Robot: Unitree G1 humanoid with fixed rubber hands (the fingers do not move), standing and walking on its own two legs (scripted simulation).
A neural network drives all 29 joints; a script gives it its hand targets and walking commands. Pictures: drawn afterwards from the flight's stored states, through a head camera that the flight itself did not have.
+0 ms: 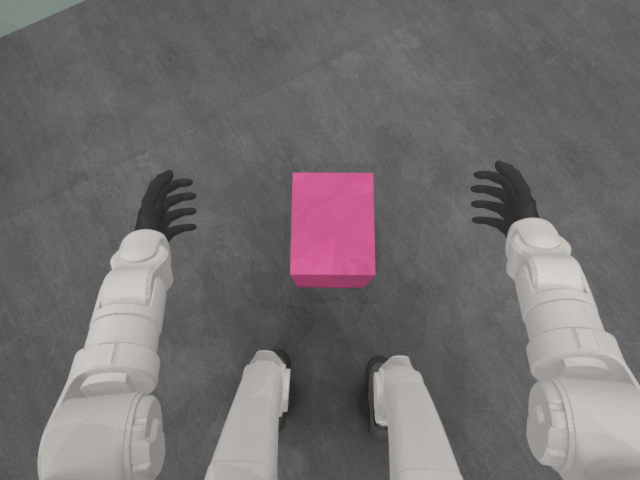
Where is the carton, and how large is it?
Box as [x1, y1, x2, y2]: [290, 172, 375, 287]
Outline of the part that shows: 293,172 290,274 298,287 363,287 375,274 372,173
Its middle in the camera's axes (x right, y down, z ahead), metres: +0.03 -0.02 +0.97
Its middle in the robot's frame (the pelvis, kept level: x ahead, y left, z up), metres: +0.51 +0.01 -0.56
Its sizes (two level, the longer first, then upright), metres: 0.231 0.181 0.255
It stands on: the floor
